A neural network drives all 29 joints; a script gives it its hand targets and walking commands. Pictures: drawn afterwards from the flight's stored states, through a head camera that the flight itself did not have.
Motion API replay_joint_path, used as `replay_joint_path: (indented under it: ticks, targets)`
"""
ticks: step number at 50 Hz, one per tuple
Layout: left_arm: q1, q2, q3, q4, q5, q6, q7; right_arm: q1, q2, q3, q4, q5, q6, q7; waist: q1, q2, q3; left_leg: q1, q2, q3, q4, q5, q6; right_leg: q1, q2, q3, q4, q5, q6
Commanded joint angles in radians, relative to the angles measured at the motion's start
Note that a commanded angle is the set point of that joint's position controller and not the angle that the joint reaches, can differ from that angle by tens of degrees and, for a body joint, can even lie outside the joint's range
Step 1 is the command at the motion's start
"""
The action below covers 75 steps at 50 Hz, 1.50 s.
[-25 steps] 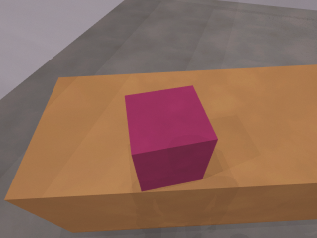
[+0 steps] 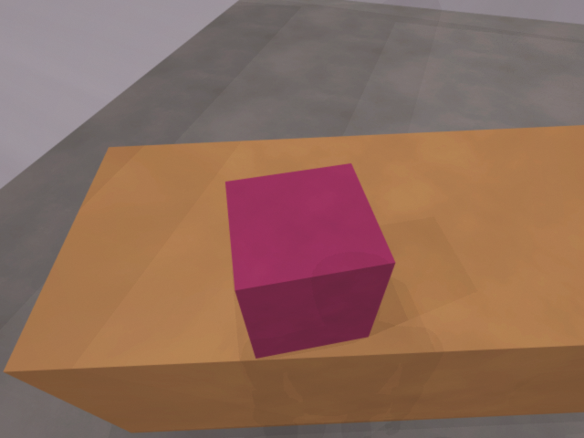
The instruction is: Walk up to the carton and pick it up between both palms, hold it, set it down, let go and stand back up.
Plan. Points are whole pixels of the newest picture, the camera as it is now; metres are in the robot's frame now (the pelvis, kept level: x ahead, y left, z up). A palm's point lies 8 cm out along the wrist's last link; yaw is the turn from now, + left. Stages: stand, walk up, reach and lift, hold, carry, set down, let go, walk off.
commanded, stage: stand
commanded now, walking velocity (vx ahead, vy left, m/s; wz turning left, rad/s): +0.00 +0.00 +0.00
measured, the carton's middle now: (301, 264) +0.39 +0.01 -0.04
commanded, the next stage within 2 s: none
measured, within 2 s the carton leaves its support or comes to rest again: neither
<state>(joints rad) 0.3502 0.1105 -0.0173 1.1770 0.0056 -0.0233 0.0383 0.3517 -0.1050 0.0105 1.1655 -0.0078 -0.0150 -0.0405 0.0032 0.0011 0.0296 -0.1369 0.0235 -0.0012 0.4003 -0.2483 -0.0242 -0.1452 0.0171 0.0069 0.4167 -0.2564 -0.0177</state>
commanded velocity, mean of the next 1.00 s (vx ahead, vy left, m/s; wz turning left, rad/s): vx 0.00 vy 0.00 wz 0.00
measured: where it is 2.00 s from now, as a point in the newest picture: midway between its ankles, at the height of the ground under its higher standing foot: outside the picture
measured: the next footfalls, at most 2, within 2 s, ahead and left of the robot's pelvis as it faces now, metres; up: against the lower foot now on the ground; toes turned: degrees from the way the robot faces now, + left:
none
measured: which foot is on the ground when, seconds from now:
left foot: down 0.00-1.00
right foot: down 0.00-1.00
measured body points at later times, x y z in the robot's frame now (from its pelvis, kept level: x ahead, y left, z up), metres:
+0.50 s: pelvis -0.01 -0.01 +0.00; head +0.00 -0.01 +0.45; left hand -0.05 +0.19 -0.16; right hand -0.07 -0.21 -0.17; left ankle -0.02 +0.13 -0.74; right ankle -0.02 -0.11 -0.74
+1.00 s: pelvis -0.01 -0.01 +0.00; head -0.01 +0.00 +0.45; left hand -0.05 +0.20 -0.16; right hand -0.07 -0.20 -0.16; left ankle -0.02 +0.13 -0.74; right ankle -0.02 -0.11 -0.74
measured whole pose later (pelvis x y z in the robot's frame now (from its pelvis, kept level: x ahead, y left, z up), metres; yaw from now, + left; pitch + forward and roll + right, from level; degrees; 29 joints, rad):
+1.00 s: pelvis -0.01 -0.01 +0.00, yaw +0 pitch -1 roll +0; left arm 0.36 0.11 0.00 1.13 0.01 -0.03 0.04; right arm 0.38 -0.09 0.00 1.17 -0.01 -0.01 -0.04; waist -0.01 0.00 0.03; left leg -0.16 0.04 -0.01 0.42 -0.23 -0.04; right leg -0.16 0.03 0.00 0.41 -0.23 -0.03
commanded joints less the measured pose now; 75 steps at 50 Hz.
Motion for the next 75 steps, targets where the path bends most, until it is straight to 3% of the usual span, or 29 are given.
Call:
replay_joint_path:
  ticks: [1, 3, 5, 6, 11, 12, 16, 17, 19, 21, 22, 24, 26, 31, 32, 34, 35, 39, 48, 50, 61, 62, 64, 65, 67, 68, 72, 73, 75]
  targets:
    - [0.110, 0.070, 0.008, 0.003, 0.003, -0.011, 0.003, 0.109, -0.062, -0.014, 0.010, -0.001, 0.001, -0.004, -0.002, 0.024, 0.063, -0.018, 0.066, -0.037, -0.046, 0.160, 0.035, -0.027, -0.101, 0.073, -0.078, 0.222, -0.022]
    - [0.102, 0.083, 0.007, 0.006, -0.001, -0.014, 0.003, 0.126, -0.064, -0.010, 0.014, 0.005, 0.004, -0.005, -0.019, -0.040, 0.024, 0.002, 0.070, -0.040, -0.037, 0.163, 0.038, -0.007, -0.092, 0.068, -0.079, 0.229, -0.019]
    - [0.115, 0.064, 0.003, -0.004, 0.000, -0.009, 0.002, 0.104, -0.073, -0.004, 0.012, 0.001, 0.002, -0.008, 0.006, 0.016, 0.054, -0.043, 0.067, -0.035, -0.042, 0.163, 0.034, 0.003, -0.096, 0.070, -0.069, 0.267, -0.022]
    - [0.091, 0.074, 0.004, 0.005, 0.001, -0.009, 0.004, 0.104, -0.055, -0.008, 0.011, 0.004, 0.004, -0.007, -0.008, -0.041, 0.074, -0.050, 0.065, -0.034, -0.050, 0.156, 0.032, -0.001, -0.105, 0.072, -0.069, 0.287, -0.027]
    - [0.121, 0.074, 0.009, 0.000, -0.004, -0.001, 0.002, 0.108, -0.047, -0.008, 0.014, -0.004, 0.009, -0.003, 0.003, 0.005, 0.077, -0.006, 0.068, -0.027, -0.049, 0.140, 0.025, -0.056, -0.089, 0.069, -0.082, 0.166, -0.025]
    - [0.124, 0.054, -0.001, 0.004, -0.004, -0.003, 0.007, 0.122, -0.048, -0.007, 0.008, -0.001, 0.013, -0.002, -0.006, -0.038, 0.098, -0.025, 0.075, -0.032, -0.040, 0.150, 0.023, -0.043, -0.092, 0.068, -0.091, 0.229, -0.024]
    - [0.096, 0.081, 0.008, -0.019, -0.005, -0.007, 0.002, 0.125, -0.063, -0.008, 0.016, -0.002, 0.009, -0.004, -0.014, -0.005, 0.088, -0.043, 0.077, -0.037, -0.048, 0.140, 0.032, -0.034, -0.096, 0.076, -0.083, 0.228, -0.030]
    - [0.083, 0.092, 0.012, -0.031, -0.002, -0.008, 0.003, 0.103, -0.072, -0.007, 0.005, -0.001, 0.010, -0.003, -0.006, 0.057, 0.082, -0.041, 0.070, -0.026, -0.049, 0.123, 0.021, -0.033, -0.095, 0.073, -0.088, 0.204, -0.026]
    - [0.103, 0.070, 0.010, -0.019, -0.002, -0.003, 0.002, 0.105, -0.079, -0.012, 0.010, -0.001, 0.010, -0.004, -0.009, -0.005, 0.103, -0.056, 0.065, -0.035, -0.043, 0.111, 0.021, -0.024, -0.085, 0.089, -0.100, 0.128, -0.017]
    - [0.082, 0.044, -0.002, -0.016, 0.003, -0.004, 0.002, 0.145, -0.074, -0.008, 0.025, 0.001, 0.011, -0.005, -0.024, -0.003, 0.109, -0.040, 0.076, -0.040, -0.051, 0.144, 0.025, -0.035, -0.098, 0.083, -0.084, 0.200, -0.028]
    - [0.136, 0.061, 0.005, -0.014, 0.004, -0.006, 0.002, 0.129, -0.094, -0.017, 0.024, -0.003, 0.015, -0.005, 0.006, 0.001, 0.116, -0.062, 0.066, -0.036, -0.041, 0.118, 0.025, -0.025, -0.097, 0.095, -0.108, 0.168, -0.013]
    - [0.086, 0.104, 0.015, -0.032, 0.000, 0.000, 0.001, 0.143, -0.034, -0.004, 0.029, -0.003, 0.015, -0.001, -0.018, -0.006, 0.133, -0.078, 0.070, -0.037, -0.064, 0.098, 0.023, -0.063, -0.093, 0.081, -0.114, 0.073, -0.027]
    - [0.110, 0.086, 0.017, -0.031, 0.006, 0.002, 0.002, 0.122, -0.035, -0.007, 0.018, -0.010, 0.012, -0.002, 0.003, 0.032, 0.121, -0.070, 0.067, -0.034, -0.060, 0.091, 0.019, -0.033, -0.090, 0.080, -0.111, 0.065, -0.028]
    - [0.104, 0.052, 0.014, -0.026, -0.001, 0.001, -0.003, 0.156, -0.029, -0.008, 0.033, -0.001, 0.009, -0.003, -0.001, -0.026, 0.101, -0.073, 0.053, -0.027, -0.049, 0.065, 0.018, -0.054, -0.084, 0.089, -0.126, 0.016, -0.025]
    - [0.102, 0.044, 0.014, -0.034, -0.002, 0.004, -0.003, 0.138, -0.032, -0.010, 0.028, -0.006, 0.010, -0.004, 0.006, 0.024, 0.110, -0.084, 0.054, -0.030, -0.051, 0.068, 0.019, -0.051, -0.091, 0.100, -0.138, -0.002, -0.027]
    - [0.114, 0.067, 0.015, -0.030, 0.002, 0.000, -0.003, 0.112, -0.068, -0.017, 0.010, -0.005, 0.010, -0.001, 0.004, -0.057, 0.085, -0.040, 0.063, -0.025, -0.042, 0.083, 0.019, -0.070, -0.085, 0.095, -0.141, 0.004, -0.022]
    - [0.086, 0.069, 0.017, -0.043, 0.000, -0.002, -0.001, 0.108, -0.044, -0.015, 0.007, -0.011, 0.011, 0.001, -0.008, -0.011, 0.090, -0.047, 0.064, -0.033, -0.049, 0.092, 0.016, -0.087, -0.098, 0.098, -0.135, 0.031, -0.029]
    - [0.081, 0.070, 0.022, -0.052, -0.001, 0.002, 0.000, 0.148, -0.021, -0.016, 0.023, -0.005, 0.015, 0.001, -0.019, -0.045, 0.118, -0.065, 0.051, -0.026, -0.042, 0.079, 0.012, -0.110, -0.096, 0.112, -0.162, -0.051, -0.026]
    - [0.131, 0.061, 0.022, -0.043, 0.002, -0.015, 0.004, 0.152, -0.038, -0.011, 0.018, 0.001, 0.000, -0.007, -0.014, 0.038, 0.042, -0.076, 0.069, -0.036, -0.040, 0.156, 0.019, 0.025, -0.098, 0.068, -0.077, 0.215, -0.037]
    - [0.105, 0.065, 0.022, -0.052, 0.000, -0.006, 0.002, 0.124, -0.038, -0.013, 0.015, -0.004, 0.003, -0.005, -0.008, 0.060, 0.111, -0.092, 0.067, -0.040, -0.068, 0.114, 0.014, -0.052, -0.092, 0.080, -0.099, 0.104, -0.039]
    - [0.100, 0.070, 0.021, -0.040, -0.003, -0.003, 0.004, 0.113, -0.051, -0.008, -0.001, -0.002, -0.003, -0.004, -0.002, -0.005, 0.093, -0.067, 0.069, -0.044, -0.066, 0.153, 0.021, -0.040, -0.094, 0.078, -0.086, 0.173, -0.033]
    - [0.129, 0.033, 0.014, -0.035, -0.002, -0.003, 0.003, 0.127, -0.072, -0.018, 0.010, 0.001, -0.002, -0.005, 0.008, 0.052, 0.070, -0.065, 0.068, -0.045, -0.061, 0.123, 0.028, -0.016, -0.090, 0.065, -0.082, 0.155, -0.031]
    - [0.090, 0.034, 0.014, -0.039, -0.006, 0.004, 0.000, 0.129, -0.032, -0.006, 0.004, 0.001, 0.003, -0.003, 0.002, -0.040, 0.141, -0.108, 0.065, -0.050, -0.067, 0.111, 0.030, -0.057, -0.086, 0.066, -0.091, 0.115, -0.025]
    - [0.100, 0.044, 0.015, -0.039, 0.004, 0.006, 0.000, 0.124, -0.046, -0.013, 0.005, -0.004, 0.003, -0.005, -0.004, 0.021, 0.124, -0.081, 0.063, -0.043, -0.067, 0.103, 0.031, -0.061, -0.094, 0.072, -0.090, 0.113, -0.027]
    - [0.111, 0.061, 0.020, -0.035, 0.002, 0.003, 0.002, 0.126, -0.040, -0.013, -0.002, -0.005, 0.002, -0.003, 0.003, -0.015, 0.087, -0.060, 0.067, -0.040, -0.074, 0.100, 0.029, -0.059, -0.092, 0.069, -0.092, 0.106, -0.030]
    - [0.102, 0.053, 0.016, -0.048, 0.001, 0.003, 0.003, 0.128, -0.075, -0.010, -0.002, -0.003, 0.000, -0.003, -0.003, 0.026, 0.088, -0.089, 0.064, -0.051, -0.070, 0.081, 0.033, -0.032, -0.088, 0.063, -0.083, 0.105, -0.027]
    - [0.115, 0.087, 0.024, -0.033, -0.002, 0.004, -0.003, 0.120, -0.049, -0.010, -0.008, -0.003, 0.000, -0.001, 0.011, -0.047, 0.160, -0.071, 0.062, -0.042, -0.070, 0.066, 0.030, -0.120, -0.084, 0.079, -0.117, 0.062, -0.018]
    - [0.098, 0.063, 0.022, -0.039, 0.003, 0.004, 0.000, 0.114, -0.066, -0.011, -0.006, -0.003, 0.004, -0.001, -0.009, 0.024, 0.146, -0.065, 0.055, -0.035, -0.073, 0.063, 0.023, -0.131, -0.090, 0.093, -0.117, 0.026, -0.018]
    - [0.111, 0.083, 0.030, -0.034, 0.005, 0.004, -0.001, 0.145, -0.037, -0.015, 0.005, -0.003, 0.007, 0.002, -0.005, -0.043, 0.114, -0.064, 0.052, -0.035, -0.068, 0.065, 0.032, -0.094, -0.091, 0.084, -0.133, -0.012, -0.016]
